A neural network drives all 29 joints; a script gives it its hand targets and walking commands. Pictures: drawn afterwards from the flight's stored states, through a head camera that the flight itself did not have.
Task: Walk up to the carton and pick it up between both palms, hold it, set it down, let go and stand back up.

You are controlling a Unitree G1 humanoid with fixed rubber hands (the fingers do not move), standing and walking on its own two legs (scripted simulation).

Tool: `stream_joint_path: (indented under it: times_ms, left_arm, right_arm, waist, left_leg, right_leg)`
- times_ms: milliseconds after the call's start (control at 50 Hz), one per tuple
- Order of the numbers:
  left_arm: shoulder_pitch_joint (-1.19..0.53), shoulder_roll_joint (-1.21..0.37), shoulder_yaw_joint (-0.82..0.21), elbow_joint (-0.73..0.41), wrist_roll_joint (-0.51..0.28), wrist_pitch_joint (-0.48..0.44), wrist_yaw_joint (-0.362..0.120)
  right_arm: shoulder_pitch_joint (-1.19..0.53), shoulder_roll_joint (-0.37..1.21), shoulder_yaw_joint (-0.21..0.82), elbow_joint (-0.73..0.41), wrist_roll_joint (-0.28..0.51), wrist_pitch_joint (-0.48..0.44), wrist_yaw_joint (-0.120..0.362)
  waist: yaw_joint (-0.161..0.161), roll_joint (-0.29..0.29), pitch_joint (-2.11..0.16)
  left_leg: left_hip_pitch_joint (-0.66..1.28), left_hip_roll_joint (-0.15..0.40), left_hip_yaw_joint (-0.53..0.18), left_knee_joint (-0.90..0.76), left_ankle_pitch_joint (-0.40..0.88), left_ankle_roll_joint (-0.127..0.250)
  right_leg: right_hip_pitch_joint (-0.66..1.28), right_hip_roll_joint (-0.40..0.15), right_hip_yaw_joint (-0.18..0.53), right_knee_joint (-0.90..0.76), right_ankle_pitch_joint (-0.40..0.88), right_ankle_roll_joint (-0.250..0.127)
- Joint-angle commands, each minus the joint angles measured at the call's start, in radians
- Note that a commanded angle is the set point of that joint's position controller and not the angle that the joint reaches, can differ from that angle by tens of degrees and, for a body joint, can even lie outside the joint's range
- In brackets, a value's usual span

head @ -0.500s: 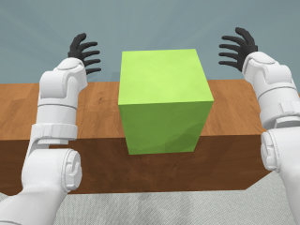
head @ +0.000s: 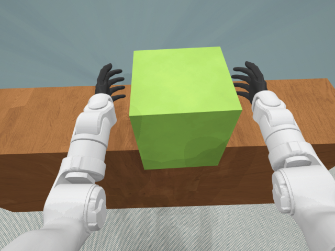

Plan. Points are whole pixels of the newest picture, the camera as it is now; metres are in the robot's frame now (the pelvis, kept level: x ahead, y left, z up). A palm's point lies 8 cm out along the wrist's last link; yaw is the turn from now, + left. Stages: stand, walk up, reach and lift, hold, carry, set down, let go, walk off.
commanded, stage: reach and lift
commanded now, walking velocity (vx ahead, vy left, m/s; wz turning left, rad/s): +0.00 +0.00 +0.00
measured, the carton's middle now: (179, 112) +0.43 -0.03 +0.05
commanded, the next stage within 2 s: none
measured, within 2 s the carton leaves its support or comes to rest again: leaves its support in 1.76 s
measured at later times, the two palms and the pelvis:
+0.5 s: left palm (108, 101) +0.43 +0.14 +0.10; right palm (250, 96) +0.44 -0.21 +0.09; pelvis +0.01 +0.00 +0.00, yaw +0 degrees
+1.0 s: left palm (117, 102) +0.42 +0.12 +0.11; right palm (240, 100) +0.43 -0.18 +0.09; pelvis -0.01 +0.00 +0.00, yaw +0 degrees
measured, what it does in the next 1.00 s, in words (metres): stands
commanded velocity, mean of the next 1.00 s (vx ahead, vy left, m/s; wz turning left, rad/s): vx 0.00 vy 0.00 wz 0.00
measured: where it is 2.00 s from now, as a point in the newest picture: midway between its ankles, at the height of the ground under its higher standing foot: outside the picture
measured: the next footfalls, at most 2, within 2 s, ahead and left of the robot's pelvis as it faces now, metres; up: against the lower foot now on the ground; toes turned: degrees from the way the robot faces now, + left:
none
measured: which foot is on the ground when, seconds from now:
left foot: down 0.00-1.00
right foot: down 0.00-1.00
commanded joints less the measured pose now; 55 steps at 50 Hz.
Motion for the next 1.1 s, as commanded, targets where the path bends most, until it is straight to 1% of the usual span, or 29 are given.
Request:
stream_joint_path:
  times_ms: [0,100,200,340,520,680,820,880,940,980,1020,1040,1080]
  left_arm:
    - [-0.360,0.103,0.017,-0.135,0.030,-0.102,0.006]
    - [-0.344,0.082,0.009,-0.113,0.037,-0.149,0.006]
    - [-0.330,0.062,-0.006,-0.093,0.030,-0.176,0.007]
    - [-0.322,0.042,-0.013,-0.078,0.033,-0.195,0.007]
    - [-0.344,0.018,0.004,-0.052,0.065,-0.214,0.016]
    - [-0.393,-0.036,0.024,-0.012,0.109,-0.244,0.026]
    - [-0.430,-0.098,0.051,0.026,0.170,-0.272,0.035]
    - [-0.442,-0.148,0.043,0.031,0.180,-0.290,0.027]
    - [-0.445,-0.197,0.052,0.036,0.211,-0.303,0.015]
    - [-0.446,-0.263,0.066,0.043,0.247,-0.308,-0.005]
    - [-0.438,-0.361,0.086,0.045,0.303,-0.310,-0.043]
    - [-0.432,-0.426,0.092,0.048,0.336,-0.309,-0.071]
    - [-0.412,-0.570,0.072,0.046,0.388,-0.303,-0.134]
  right_arm:
    - [-0.443,-0.138,-0.029,-0.127,-0.008,-0.096,-0.009]
    - [-0.428,-0.125,-0.013,-0.097,0.004,-0.139,-0.016]
    - [-0.417,-0.124,-0.005,-0.081,0.011,-0.163,-0.020]
    - [-0.408,-0.121,-0.008,-0.065,0.008,-0.177,-0.021]
    - [-0.422,-0.080,-0.014,-0.057,-0.007,-0.180,-0.026]
    - [-0.448,-0.007,-0.044,-0.059,-0.069,-0.178,-0.046]
    - [-0.467,0.073,-0.091,-0.062,-0.150,-0.182,-0.075]
    - [-0.470,0.135,-0.100,-0.070,-0.174,-0.183,-0.074]
    - [-0.467,0.195,-0.129,-0.074,-0.217,-0.183,-0.059]
    - [-0.472,0.268,-0.157,-0.081,-0.264,-0.183,-0.034]
    - [-0.476,0.380,-0.200,-0.085,-0.335,-0.181,0.010]
    - [-0.481,0.457,-0.219,-0.089,-0.376,-0.178,0.041]
    - [-0.490,0.622,-0.238,-0.105,-0.456,-0.168,0.107]
  waist:
    - [-0.003,-0.097,-0.601]
    - [-0.005,-0.087,-0.614]
    - [-0.013,-0.083,-0.618]
    - [-0.016,-0.080,-0.608]
    - [0.001,-0.085,-0.585]
    - [0.005,-0.094,-0.572]
    - [0.000,-0.097,-0.575]
    - [-0.004,-0.095,-0.575]
    - [-0.009,-0.085,-0.569]
    - [-0.013,-0.078,-0.564]
    - [-0.020,-0.064,-0.568]
    - [-0.025,-0.051,-0.573]
    - [-0.040,-0.033,-0.593]
  left_leg:
    - [0.231,-0.073,-0.030,0.067,0.290,-0.020]
    - [0.226,-0.078,-0.027,0.072,0.330,-0.032]
    - [0.242,-0.078,-0.030,0.082,0.368,-0.043]
    - [0.259,-0.073,-0.032,0.089,0.390,-0.053]
    - [0.227,-0.066,-0.026,0.067,0.344,-0.041]
    - [0.193,-0.058,-0.016,0.040,0.287,-0.024]
    - [0.179,-0.054,-0.006,0.022,0.278,-0.016]
    - [0.182,-0.051,-0.005,0.011,0.282,-0.015]
    - [0.187,-0.047,-0.005,-0.002,0.290,-0.017]
    - [0.191,-0.046,-0.006,-0.017,0.300,-0.015]
    - [0.200,-0.047,-0.009,-0.043,0.317,-0.013]
    - [0.209,-0.048,-0.011,-0.059,0.328,-0.013]
    - [0.239,-0.049,-0.017,-0.096,0.367,-0.015]
  right_leg:
    - [0.233,0.043,0.024,0.079,0.431,0.065]
    - [0.242,0.046,0.025,0.082,0.484,0.061]
    - [0.228,0.049,0.022,0.075,0.504,0.057]
    - [0.201,0.051,0.017,0.053,0.483,0.051]
    - [0.212,0.044,0.022,0.031,0.418,0.047]
    - [0.217,0.031,0.025,0.004,0.340,0.039]
    - [0.231,0.022,0.026,-0.017,0.312,0.026]
    - [0.232,0.020,0.025,-0.032,0.294,0.019]
    - [0.228,0.018,0.021,-0.060,0.268,0.013]
    - [0.229,0.017,0.018,-0.088,0.258,0.010]
    - [0.240,0.018,0.013,-0.126,0.256,0.007]
    - [0.249,0.019,0.010,-0.147,0.260,0.005]
    - [0.266,0.023,-0.001,-0.188,0.290,0.006]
